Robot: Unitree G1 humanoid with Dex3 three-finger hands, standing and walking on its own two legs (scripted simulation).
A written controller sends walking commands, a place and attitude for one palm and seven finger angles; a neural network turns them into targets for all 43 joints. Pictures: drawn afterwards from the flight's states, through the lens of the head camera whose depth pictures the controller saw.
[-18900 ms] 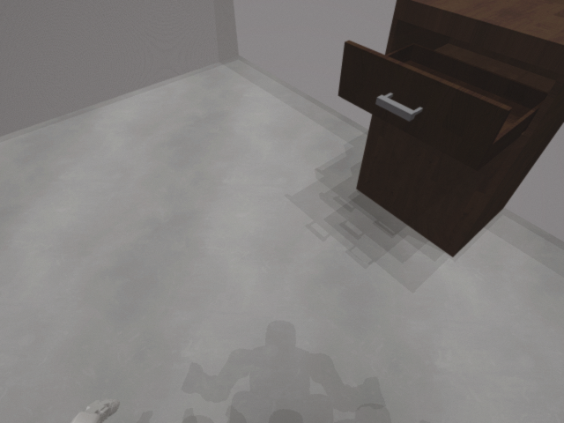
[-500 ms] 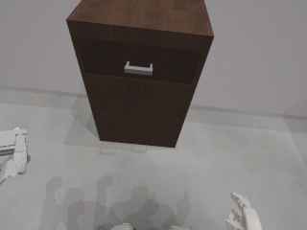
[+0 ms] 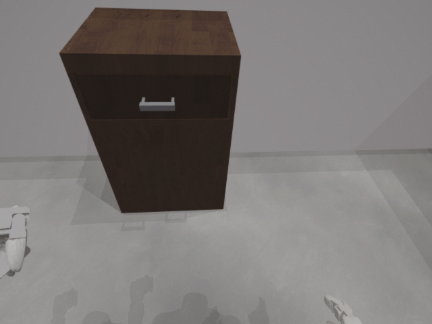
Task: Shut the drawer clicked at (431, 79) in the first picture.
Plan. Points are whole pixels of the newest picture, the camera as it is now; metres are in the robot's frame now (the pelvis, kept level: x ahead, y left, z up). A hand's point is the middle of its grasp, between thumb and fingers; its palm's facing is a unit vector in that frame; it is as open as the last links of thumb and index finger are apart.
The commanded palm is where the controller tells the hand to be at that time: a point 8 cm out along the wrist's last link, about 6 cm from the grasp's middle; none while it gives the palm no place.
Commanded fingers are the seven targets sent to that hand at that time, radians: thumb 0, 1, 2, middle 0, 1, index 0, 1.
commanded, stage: stop stepping back and stand still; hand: left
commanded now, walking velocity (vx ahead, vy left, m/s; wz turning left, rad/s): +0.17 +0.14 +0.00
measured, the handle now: (157, 103) +0.81 +0.26 -0.05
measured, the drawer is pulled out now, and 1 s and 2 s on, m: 0.00 0.00 0.00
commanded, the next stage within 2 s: let the arm hang, fingers relaxed in 0.72 s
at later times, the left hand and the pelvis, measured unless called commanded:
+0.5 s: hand out of the picture +0.09 +0.27 +0.16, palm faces +0.49 -0.75 -0.44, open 3.2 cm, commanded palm +0.05 +0.30 +0.18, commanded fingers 0.00 0.90 0.90 -1.40 -1.60 -1.40 -1.60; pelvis -0.06 +0.01 +0.00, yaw +4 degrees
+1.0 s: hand out of the picture +0.10 +0.25 -0.07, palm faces +0.18 -0.90 -0.40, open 3.1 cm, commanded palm none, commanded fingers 0.00 0.90 0.90 -1.00 -1.17 -1.00 -1.17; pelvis -0.05 +0.01 -0.01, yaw +7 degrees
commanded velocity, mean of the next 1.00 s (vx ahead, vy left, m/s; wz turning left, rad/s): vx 0.07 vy -0.02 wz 0.00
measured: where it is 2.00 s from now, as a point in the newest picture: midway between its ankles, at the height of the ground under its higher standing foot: outside the picture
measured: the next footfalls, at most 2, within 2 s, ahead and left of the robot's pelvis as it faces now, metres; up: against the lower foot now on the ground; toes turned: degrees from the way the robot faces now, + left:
left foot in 0.08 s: +0.05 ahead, +0.11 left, +0.00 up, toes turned +5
left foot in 0.58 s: -0.01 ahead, +0.16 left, +0.00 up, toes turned +9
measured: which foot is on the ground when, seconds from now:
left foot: up 0.00-0.06, down 0.08-0.32, up 0.34-0.56, down 0.58-0.82, up 0.84-1.00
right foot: down 0.00-0.58, up 0.60-0.76, down 0.78-1.00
